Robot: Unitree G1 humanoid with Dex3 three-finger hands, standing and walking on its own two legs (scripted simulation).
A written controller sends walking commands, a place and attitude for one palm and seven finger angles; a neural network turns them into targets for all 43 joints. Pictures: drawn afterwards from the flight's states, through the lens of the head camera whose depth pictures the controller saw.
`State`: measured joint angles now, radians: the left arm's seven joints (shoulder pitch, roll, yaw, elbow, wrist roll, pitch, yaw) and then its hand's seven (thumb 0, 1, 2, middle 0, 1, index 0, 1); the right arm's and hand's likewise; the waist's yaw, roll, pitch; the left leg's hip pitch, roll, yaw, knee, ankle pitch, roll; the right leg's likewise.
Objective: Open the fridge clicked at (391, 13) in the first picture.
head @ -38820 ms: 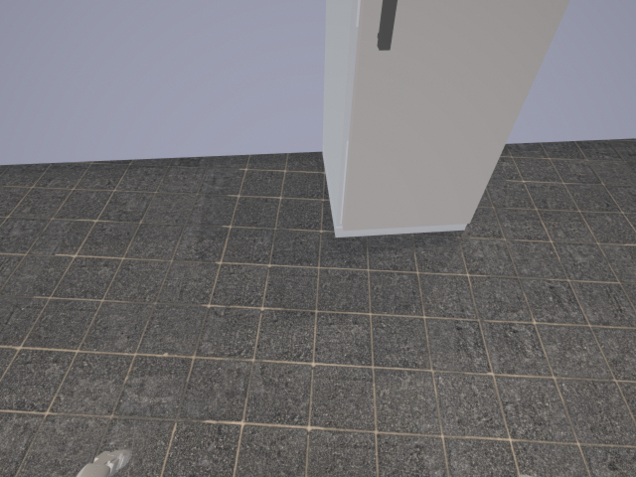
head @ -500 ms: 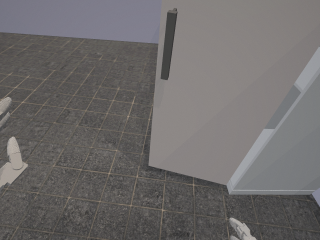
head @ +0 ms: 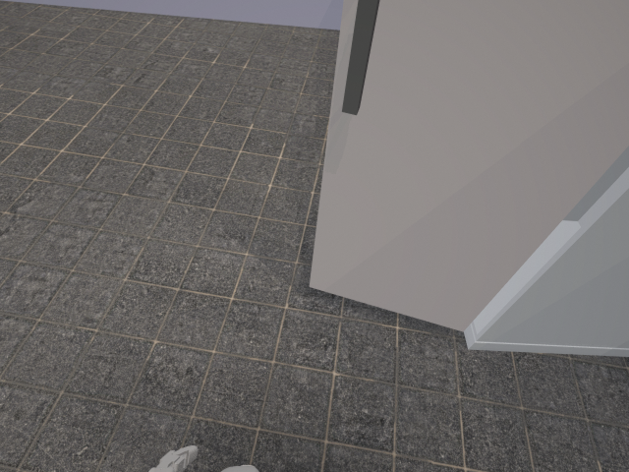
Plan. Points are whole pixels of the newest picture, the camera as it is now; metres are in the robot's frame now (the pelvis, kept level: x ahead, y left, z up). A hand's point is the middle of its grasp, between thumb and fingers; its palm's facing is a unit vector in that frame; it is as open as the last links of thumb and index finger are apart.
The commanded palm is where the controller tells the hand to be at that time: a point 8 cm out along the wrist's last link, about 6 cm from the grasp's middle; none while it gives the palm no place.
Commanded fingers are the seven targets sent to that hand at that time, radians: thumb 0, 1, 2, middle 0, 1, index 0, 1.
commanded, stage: let the arm hang, fingers relaxed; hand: left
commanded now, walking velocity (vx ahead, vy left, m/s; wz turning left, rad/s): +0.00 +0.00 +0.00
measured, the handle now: (365, 36) +0.71 -0.04 +0.20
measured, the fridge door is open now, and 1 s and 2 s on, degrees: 75 75 75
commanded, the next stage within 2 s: look to check the result in 0.80 s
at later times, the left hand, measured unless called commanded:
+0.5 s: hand out of the picture +0.03 +0.20 -0.15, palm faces +0.02 -0.97 -0.24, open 7.3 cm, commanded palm none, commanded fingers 0.00 0.90 0.90 -0.20 -0.30 -0.20 -0.30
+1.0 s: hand out of the picture +0.03 +0.16 -0.15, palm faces +0.02 -0.98 -0.19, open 7.3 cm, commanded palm none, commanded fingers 0.00 0.90 0.90 -0.20 -0.30 -0.20 -0.30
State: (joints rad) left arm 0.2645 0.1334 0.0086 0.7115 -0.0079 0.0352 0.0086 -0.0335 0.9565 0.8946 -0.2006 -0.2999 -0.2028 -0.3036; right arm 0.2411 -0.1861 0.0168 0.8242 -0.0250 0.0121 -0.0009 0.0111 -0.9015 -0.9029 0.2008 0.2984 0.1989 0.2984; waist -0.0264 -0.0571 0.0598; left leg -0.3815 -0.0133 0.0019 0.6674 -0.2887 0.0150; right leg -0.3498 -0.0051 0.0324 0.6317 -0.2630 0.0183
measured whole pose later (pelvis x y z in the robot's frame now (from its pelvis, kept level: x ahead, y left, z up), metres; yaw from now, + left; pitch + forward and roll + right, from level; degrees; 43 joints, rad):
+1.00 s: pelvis +0.03 -0.01 +0.02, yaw +0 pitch -1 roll +0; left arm 0.24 0.14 0.01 1.16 0.01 0.00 0.03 0.00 0.91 0.90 -0.20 -0.30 -0.20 -0.30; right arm 0.26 -0.14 0.00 1.14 -0.01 0.01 -0.03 0.01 -0.91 -0.90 0.20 0.30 0.19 0.30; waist 0.00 0.01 0.05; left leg -0.18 0.00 0.00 0.41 -0.21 0.00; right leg -0.17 0.00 0.03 0.41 -0.22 0.01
